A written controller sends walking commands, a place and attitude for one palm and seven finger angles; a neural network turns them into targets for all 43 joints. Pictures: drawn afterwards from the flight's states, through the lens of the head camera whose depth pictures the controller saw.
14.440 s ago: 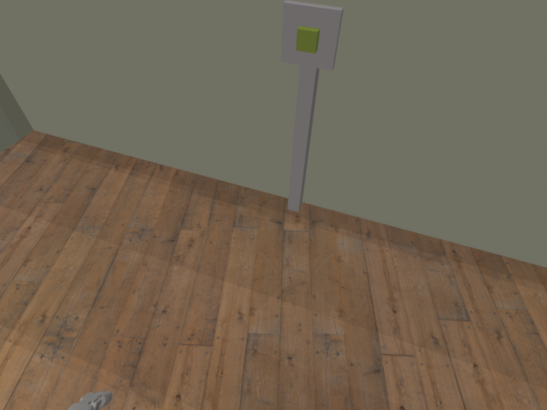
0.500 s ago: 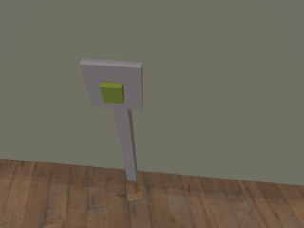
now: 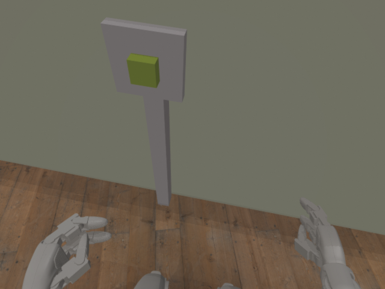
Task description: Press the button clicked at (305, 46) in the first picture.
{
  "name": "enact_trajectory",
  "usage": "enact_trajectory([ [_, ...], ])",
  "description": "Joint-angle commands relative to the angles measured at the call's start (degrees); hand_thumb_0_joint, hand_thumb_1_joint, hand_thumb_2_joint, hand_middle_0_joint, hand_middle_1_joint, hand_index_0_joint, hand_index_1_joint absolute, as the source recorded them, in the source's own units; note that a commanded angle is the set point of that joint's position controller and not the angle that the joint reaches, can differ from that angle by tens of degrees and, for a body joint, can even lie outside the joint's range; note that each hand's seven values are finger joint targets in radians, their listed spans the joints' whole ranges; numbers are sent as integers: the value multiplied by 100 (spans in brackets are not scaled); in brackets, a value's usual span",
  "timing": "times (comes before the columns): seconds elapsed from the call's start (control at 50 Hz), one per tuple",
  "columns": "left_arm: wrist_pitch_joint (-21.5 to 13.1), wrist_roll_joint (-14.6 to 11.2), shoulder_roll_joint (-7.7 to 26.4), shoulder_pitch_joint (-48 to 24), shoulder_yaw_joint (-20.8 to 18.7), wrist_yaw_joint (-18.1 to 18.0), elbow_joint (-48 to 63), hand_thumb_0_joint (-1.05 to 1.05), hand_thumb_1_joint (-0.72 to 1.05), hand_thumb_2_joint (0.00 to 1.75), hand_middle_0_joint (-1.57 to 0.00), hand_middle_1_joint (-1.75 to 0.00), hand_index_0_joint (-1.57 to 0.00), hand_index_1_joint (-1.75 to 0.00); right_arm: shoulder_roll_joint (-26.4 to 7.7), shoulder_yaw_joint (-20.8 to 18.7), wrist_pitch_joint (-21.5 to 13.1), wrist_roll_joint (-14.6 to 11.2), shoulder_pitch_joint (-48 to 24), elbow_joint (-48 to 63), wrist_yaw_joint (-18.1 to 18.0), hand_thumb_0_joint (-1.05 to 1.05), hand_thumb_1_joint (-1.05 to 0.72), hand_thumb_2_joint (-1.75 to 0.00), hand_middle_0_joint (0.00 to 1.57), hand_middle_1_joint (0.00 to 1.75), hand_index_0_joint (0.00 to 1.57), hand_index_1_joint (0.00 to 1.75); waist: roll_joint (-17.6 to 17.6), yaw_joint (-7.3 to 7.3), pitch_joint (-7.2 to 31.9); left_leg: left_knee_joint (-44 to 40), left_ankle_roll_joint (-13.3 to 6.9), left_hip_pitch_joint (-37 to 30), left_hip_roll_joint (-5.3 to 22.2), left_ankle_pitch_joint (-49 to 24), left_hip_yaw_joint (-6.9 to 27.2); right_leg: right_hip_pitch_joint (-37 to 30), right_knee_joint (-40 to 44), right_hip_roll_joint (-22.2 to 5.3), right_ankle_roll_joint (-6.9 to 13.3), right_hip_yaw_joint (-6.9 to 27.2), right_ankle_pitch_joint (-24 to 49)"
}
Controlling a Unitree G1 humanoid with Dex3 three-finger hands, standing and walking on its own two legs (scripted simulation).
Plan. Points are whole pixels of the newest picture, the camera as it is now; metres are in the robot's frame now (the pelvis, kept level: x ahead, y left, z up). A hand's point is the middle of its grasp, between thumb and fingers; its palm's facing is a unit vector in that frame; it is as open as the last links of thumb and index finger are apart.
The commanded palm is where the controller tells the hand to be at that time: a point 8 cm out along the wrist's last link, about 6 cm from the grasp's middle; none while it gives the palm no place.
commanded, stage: raise the hand and make a fist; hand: left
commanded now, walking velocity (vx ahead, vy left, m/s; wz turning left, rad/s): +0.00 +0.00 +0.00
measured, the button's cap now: (144, 70) +0.55 +0.18 +0.15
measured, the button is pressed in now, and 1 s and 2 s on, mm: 0 0 0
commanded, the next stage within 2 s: aim a knuckle at the button in 1.50 s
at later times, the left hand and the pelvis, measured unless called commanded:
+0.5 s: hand (78, 217) +0.21 +0.22 +0.08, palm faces -0.04 -1.00 -0.07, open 3.1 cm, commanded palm +0.19 +0.27 +0.09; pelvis +0.00 +0.02 +0.02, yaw -1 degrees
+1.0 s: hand (54, 186) +0.24 +0.26 +0.13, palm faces -0.04 -1.00 -0.07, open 3.2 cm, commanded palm +0.22 +0.31 +0.14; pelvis +0.02 +0.05 +0.04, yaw +0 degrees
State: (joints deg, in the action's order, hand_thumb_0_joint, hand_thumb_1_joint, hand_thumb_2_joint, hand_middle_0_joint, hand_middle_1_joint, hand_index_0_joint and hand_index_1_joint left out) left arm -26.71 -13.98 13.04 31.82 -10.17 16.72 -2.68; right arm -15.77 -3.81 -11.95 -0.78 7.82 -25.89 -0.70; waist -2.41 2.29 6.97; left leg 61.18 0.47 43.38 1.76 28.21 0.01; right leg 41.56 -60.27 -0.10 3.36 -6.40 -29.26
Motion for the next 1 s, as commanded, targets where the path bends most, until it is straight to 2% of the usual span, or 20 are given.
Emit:
enact_trajectory([
  [0.0, -1085, -303, 564, -1802, 44, 73, 2503, 0, 90, 90, -92, -108, -92, -108, -434, 32, -357, -36, 300, 430, -208, 0, -90, -90, 20, 30, 20, 30, 741, -708, 785, -276, -244, -390, -142, -816, 79, -36, 1350, 29, -211, 1089, 404],
  [0.04, -933, -361, 492, -2116, 445, 443, 2105, 0, 90, 90, -97, -114, -97, -114, -549, 147, -457, -110, 249, 337, -282, 0, -90, -90, 20, 30, 20, 30, 464, -928, 377, -182, -291, -148, -94, -523, 161, 99, 1524, 39, -264, 1184, -73],
  [0.08, -464, -309, 919, -1950, 137, 715, 1418, 0, 90, 90, -102, -120, -102, -120, -607, 134, -494, -169, 319, 256, -365, 0, -90, -90, 20, 30, 20, 30, 188, -839, 363, -238, -298, 106, -105, -371, 137, -126, 1807, -33, -319, 1357, -436],
  [0.12, 225, -273, 1245, -1629, -228, 874, 925, 0, 90, 90, -108, -126, -108, -126, -631, 139, -433, -234, 245, 323, -421, 0, -90, -90, 20, 30, 20, 30, 40, -613, 468, -415, -314, 160, -133, -445, 109, -481, 2003, -132, -369, 1462, -513],
  [0.14, 572, -334, 1398, -1427, -522, 902, 698, 0, 90, 90, -111, -129, -111, -129, -601, 146, -394, -253, 165, 385, -419, 0, -90, -90, 20, 30, 20, 30, 95, -396, 610, -511, -301, 148, -176, -547, 106, -787, 2032, -164, -392, 1514, -468],
  [0.2, 1287, -674, 1493, -959, -1177, 671, 1099, 0, 90, 90, -119, -138, -119, -138, -411, 194, -237, -247, -43, 647, -422, 0, -90, -90, 20, 30, 20, 30, 19, 49, 1209, -805, -222, -164, -239, -1030, 101, -1764, 2038, -352, -497, 1505, 445],
  [0.24, 1292, -878, 1326, -790, -1442, 321, 1294, 0, 90, 90, -124, -144, -124, -144, -248, 210, -202, -219, -159, 639, -408, 0, -90, -90, 20, 30, 20, 30, -298, 174, 1194, -919, -160, -202, -221, -1224, 159, -1992, 1980, -328, -543, 1401, 921],
  [0.3, 846, -799, 1071, -634, -1383, -74, 1681, 0, 90, 90, -130, -150, -130, -150, -206, 146, -272, -167, 69, 475, -338, 0, -90, -90, 20, 30, 20, 30, 59, 100, 912, -1178, -118, -434, -203, -1441, 107, -1781, 1866, -218, -463, 1114, 1437],
  [0.38, 365, -405, 839, -904, -611, 102, 1379, 0, 90, 90, -130, -150, -130, -150, -391, 101, -409, -142, 304, 323, -273, 0, -90, -90, 20, 30, 20, 30, 122, -293, 358, -1291, -191, -648, -182, -1377, 122, -1085, 1802, -62, -408, 836, 1289],
  [0.4, 305, -384, 740, -1051, -350, 237, 1427, 0, 90, 90, -130, -150, -130, -150, -459, 105, -467, -153, 361, 335, -275, 0, -90, -90, 20, 30, 20, 30, 280, -383, 348, -1306, -223, -770, -191, -1278, 112, -898, 1838, -27, -375, 784, 1049],
  [0.44, 307, -464, 656, -1306, -90, 465, 1385, 0, 90, 90, -130, -150, -130, -150, -551, 129, -572, -191, 386, 336, -300, 0, -90, -90, 20, 30, 20, 30, 199, -495, 165, -1358, -246, -859, -188, -1053, 172, -722, 1956, 35, -315, 739, 586],
  [0.48, 286, -511, 1005, -1447, -404, 528, 1671, 0, 90, 90, -130, -150, -130, -150, -630, 97, -686, -222, 456, 327, -347, 0, -90, -90, 20, 30, 20, 30, 377, -398, 700, -1486, -256, -1159, -181, -1018, 206, -901, 1963, 35, -280, 670, 479],
  [0.54, 349, -484, 1444, -1402, -959, 275, 2001, 0, 90, 90, -130, -150, -130, -150, -618, 113, -743, -186, 442, 296, -355, 0, -90, -90, 20, 30, 20, 30, 592, -188, 1106, -1676, -230, -1556, -146, -1476, 282, -1192, 1692, 132, -199, 373, 1151],
  [0.56, 348, -499, 1309, -1357, -942, 170, 2233, 0, 90, 90, -130, -150, -130, -150, -557, 135, -745, -183, 410, 341, -342, 0, -90, -90, 20, 30, 20, 30, 779, -134, 1225, -1762, -205, -1718, -136, -1641, 294, -1264, 1636, 123, -186, 296, 1350],
  [0.62, 468, -504, 1028, -1173, -860, -107, 2277, 0, 90, 90, -130, -150, -130, -150, -468, 177, -687, -185, 352, 299, -289, 0, -90, -90, 20, 30, 20, 30, 982, -130, 941, -1894, -118, -1910, -84, -2039, 327, -1293, 1623, 141, -168, 135, 1737],
  [0.64, 583, -467, 1032, -1232, -817, -123, 2130, 0, 90, 90, -130, -150, -130, -150, -495, 204, -641, -165, 343, 309, -261, 0, -90, -90, 20, 30, 20, 30, 804, -157, 800, -1922, -127, -1853, -77, -2084, 367, -1315, 1644, 180, -163, 115, 1774],
  [0.74, 1232, -271, 770, -1357, -298, 155, 1615, 0, 90, 90, -130, -150, -130, -150, -581, 252, -481, -195, 345, 405, -226, 0, -90, -90, 20, 30, 20, 30, 628, -298, 196, -2119, -97, -1837, -26, -2112, 444, -1251, 1841, 196, -197, 60, 1827],
  [0.8, 1458, -263, 979, -1645, -403, 287, 1970, 0, 90, 90, -130, -150, -130, -150, -610, 283, -455, -201, 360, 507, -248, 0, -90, -90, 20, 30, 20, 30, 721, -257, 503, -2229, -53, -2150, 12, -2256, 511, -1376, 1923, 182, -206, 53, 1860],
  [0.86, 1451, -347, 1319, -2009, -799, 202, 2317, 0, 90, 90, -130, -150, -130, -150, -581, 370, -446, -157, 319, 525, -272, 0, -90, -90, 20, 30, 20, 30, 764, -172, 646, -2326, 2, -2317, -3, -2348, 555, -1581, 1970, 199, -168, 48, 1897],
  [0.98, 1337, -447, 1212, -2261, -833, 132, 2178, 0, 90, 90, -130, -150, -130, -150, -560, 429, -479, -153, 315, 352, -270, 0, -90, -90, 20, 30, 20, 30, 873, -196, 552, -2474, 73, -2517, 16, -2389, 578, -1662, 2121, 206, -161, 30, 1874],
])
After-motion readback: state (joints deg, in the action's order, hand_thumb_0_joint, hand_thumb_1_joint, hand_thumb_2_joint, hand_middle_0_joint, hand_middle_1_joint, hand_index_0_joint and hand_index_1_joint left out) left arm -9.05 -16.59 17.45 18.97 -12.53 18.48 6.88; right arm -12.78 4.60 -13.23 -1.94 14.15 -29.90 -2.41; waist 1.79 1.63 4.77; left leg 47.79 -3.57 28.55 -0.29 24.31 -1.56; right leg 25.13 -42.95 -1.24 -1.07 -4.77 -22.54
